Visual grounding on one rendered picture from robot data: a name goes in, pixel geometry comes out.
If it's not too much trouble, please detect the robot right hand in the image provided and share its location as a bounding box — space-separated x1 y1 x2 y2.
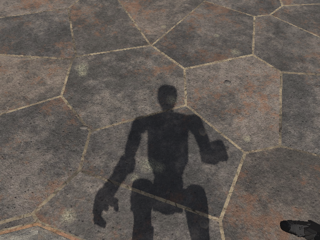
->
280 220 320 240

